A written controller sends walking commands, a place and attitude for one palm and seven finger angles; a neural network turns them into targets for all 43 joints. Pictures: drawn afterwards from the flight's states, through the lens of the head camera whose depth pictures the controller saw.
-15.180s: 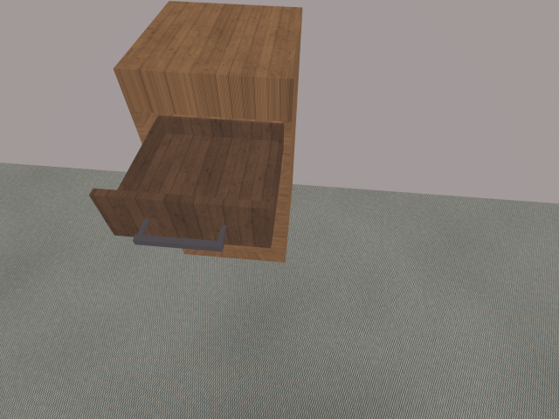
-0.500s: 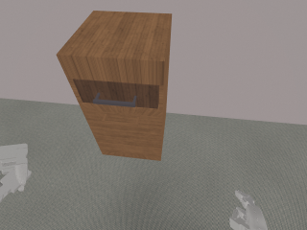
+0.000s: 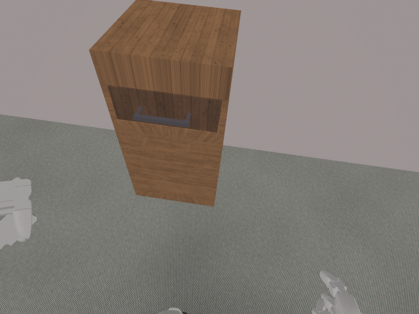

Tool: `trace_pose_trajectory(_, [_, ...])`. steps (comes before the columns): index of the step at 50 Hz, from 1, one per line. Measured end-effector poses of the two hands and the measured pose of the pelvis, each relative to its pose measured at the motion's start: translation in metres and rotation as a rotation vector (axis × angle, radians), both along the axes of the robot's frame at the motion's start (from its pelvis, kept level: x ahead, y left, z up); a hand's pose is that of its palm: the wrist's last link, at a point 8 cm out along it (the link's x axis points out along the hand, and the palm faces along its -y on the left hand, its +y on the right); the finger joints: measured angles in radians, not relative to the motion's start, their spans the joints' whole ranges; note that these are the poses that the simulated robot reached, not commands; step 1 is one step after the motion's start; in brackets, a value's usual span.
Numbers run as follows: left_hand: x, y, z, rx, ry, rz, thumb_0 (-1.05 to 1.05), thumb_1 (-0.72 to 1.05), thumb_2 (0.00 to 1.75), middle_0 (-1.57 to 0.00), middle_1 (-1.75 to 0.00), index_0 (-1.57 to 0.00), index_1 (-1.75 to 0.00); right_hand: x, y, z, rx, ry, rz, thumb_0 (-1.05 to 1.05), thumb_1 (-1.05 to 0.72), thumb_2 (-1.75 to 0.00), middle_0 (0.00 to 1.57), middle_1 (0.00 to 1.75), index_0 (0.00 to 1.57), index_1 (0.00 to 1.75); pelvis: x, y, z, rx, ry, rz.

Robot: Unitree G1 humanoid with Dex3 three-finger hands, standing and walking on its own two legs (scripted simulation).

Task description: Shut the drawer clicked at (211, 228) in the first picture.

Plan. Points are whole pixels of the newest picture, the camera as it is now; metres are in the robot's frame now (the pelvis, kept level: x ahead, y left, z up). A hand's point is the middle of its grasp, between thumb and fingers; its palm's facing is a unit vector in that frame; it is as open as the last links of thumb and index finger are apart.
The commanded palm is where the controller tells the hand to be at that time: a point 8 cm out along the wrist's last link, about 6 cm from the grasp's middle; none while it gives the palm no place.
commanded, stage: step back with the hand held close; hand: left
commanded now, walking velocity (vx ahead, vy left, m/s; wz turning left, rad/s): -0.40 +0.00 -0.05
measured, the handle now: (162, 116) +0.75 +0.17 -0.12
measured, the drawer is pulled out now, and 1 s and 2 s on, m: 0.00 0.00 0.00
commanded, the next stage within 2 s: stop stepping back and stand still in 0.46 s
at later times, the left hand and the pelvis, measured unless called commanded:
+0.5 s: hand out of the picture +0.13 +0.28 +0.18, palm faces +0.38 -0.83 -0.41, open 3.2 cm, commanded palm +0.06 +0.31 +0.19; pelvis -0.08 +0.03 +0.00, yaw -1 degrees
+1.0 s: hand out of the picture +0.04 +0.32 +0.17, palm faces +0.38 -0.88 -0.28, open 3.2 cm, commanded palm -0.04 +0.35 +0.19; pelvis -0.20 +0.08 -0.01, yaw -6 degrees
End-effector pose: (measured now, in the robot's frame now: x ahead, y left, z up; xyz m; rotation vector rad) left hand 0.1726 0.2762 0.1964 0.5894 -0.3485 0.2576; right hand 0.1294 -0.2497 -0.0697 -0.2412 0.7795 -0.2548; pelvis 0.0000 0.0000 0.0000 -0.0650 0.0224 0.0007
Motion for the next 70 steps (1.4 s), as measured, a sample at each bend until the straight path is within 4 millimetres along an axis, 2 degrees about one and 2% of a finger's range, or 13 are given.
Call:
trace_pose_trajectory(14, [-0.063, -0.019, 0.0, 0.008, 0.018, -0.087, 0.01, 0.88, 0.9, -1.41, -1.59, -1.41, -1.6, -0.007, 0.006, 0.0, 0.018, -0.049, 0.084, 0.01, -0.9, -0.9, 0.2, 0.3, 0.2, 0.3, -0.05, -0.007, -0.004, -0.011, -0.003, -0.006])
trace_pose_trajectory(20, [-0.085, 0.012, 0.014, -0.001, -0.109, -0.039, 0.01, 0.88, 0.9, -1.41, -1.59, -1.41, -1.6, -0.022, 0.013, 0.012, -0.007, -0.094, 0.04, 0.01, -0.9, -0.9, 0.2, 0.3, 0.2, 0.3, -0.055, 0.013, -0.003, -0.011, -0.027, -0.001])
trace_pose_trajectory(24, [-0.085, 0.041, 0.002, -0.054, -0.118, 0.004, 0.0, 0.88, 0.9, -1.41, -1.6, -1.41, -1.6, -0.036, 0.027, 0.015, -0.035, -0.086, 0.038, 0.01, -0.9, -0.9, 0.2, 0.3, 0.2, 0.3, -0.07, 0.029, -0.004, -0.012, -0.028, -0.009])
trace_pose_trajectory(30, [-0.097, 0.051, -0.019, -0.104, 0.025, -0.026, 0.01, 0.89, 0.9, -1.41, -1.6, -1.41, -1.6, -0.069, 0.058, 0.023, -0.019, -0.054, 0.096, 0.01, -0.9, -0.9, 0.2, 0.3, 0.2, 0.3, -0.106, 0.041, 0.007, -0.055, 0.02, -0.025])
trace_pose_trajectory(36, [-0.145, 0.035, -0.002, -0.088, 0.029, -0.133, 0.01, 0.89, 0.9, -1.41, -1.6, -1.4, -1.6, -0.105, 0.079, 0.023, 0.005, -0.052, 0.131, 0.01, -0.9, -0.9, 0.2, 0.3, 0.2, 0.3, -0.14, 0.045, 0.006, -0.035, 0.065, -0.045])
trace_pose_trajectory(42, [-0.188, 0.046, 0.012, -0.007, -0.057, -0.136, 0.01, 0.88, 0.9, -1.41, -1.59, -1.41, -1.6, -0.152, 0.083, -0.006, 0.029, -0.037, 0.07, 0.01, -0.9, -0.9, 0.21, 0.3, 0.21, 0.3, -0.17, 0.06, -0.014, -0.024, -0.009, -0.07])
trace_pose_trajectory(48, [-0.179, 0.088, -0.011, -0.182, -0.132, 0.013, 0.0, 0.88, 0.9, -1.41, -1.6, -1.41, -1.6, -0.203, 0.086, -0.013, 0.011, -0.036, -0.039, 0.01, -0.9, -0.9, 0.2, 0.3, 0.2, 0.3, -0.185, 0.079, -0.018, 0.019, -0.063, -0.108])
trace_pose_trajectory(51, [-0.173, 0.085, -0.018, -0.222, -0.051, -0.002, 0.01, 0.89, 0.9, -1.41, -1.6, -1.41, -1.6, -0.23, 0.093, -0.003, 0.026, -0.037, -0.038, 0.01, -0.9, -0.9, 0.2, 0.3, 0.2, 0.3, -0.208, 0.082, -0.006, 0.026, -0.092, -0.109])
trace_pose_trajectory(54, [-0.194, 0.068, -0.012, -0.191, 0.026, -0.086, 0.01, 0.89, 0.9, -1.41, -1.6, -1.4, -1.6, -0.254, 0.097, 0.011, 0.04, -0.048, -0.044, 0.01, -0.9, -0.9, 0.2, 0.3, 0.2, 0.3, -0.222, 0.083, 0.005, 0.018, -0.09, -0.102])
trace_pose_trajectory(58, [-0.246, 0.055, -0.002, -0.053, 0.055, -0.175, 0.01, 0.89, 0.9, -1.41, -1.6, -1.4, -1.6, -0.27, 0.09, 0.006, 0.031, -0.05, -0.045, 0.01, -0.9, -0.9, 0.21, 0.3, 0.2, 0.3, -0.243, 0.087, -0.004, 0.052, -0.059, -0.11])
trace_pose_trajectory(61, [-0.268, 0.066, 0.004, 0.004, 0.002, -0.166, 0.01, 0.88, 0.9, -1.41, -1.59, -1.41, -1.6, -0.282, 0.086, -0.003, -0.001, 0.015, -0.047, 0.01, -0.9, -0.9, 0.2, 0.3, 0.2, 0.3, -0.257, 0.092, -0.008, 0.048, -0.059, -0.111])
trace_pose_trajectory(66, [-0.272, 0.108, 0.003, -0.101, -0.138, -0.015, 0.01, 0.88, 0.9, -1.41, -1.6, -1.41, -1.6, -0.294, 0.094, 0.004, -0.045, -0.012, -0.066, 0.01, -0.9, -0.9, 0.2, 0.3, 0.2, 0.3, -0.268, 0.105, -0.007, 0.046, -0.019, -0.115])
trace_pose_trajectory(70, [-0.265, 0.112, -0.008, -0.138, -0.136, -0.005, 0.01, 0.89, 0.9, -1.41, -1.6, -1.41, -1.6, -0.3, 0.109, 0.004, -0.022, -0.104, -0.06, 0.01, -0.9, -0.9, 0.2, 0.3, 0.2, 0.3, -0.286, 0.116, -0.012, 0.06, -0.049, -0.106])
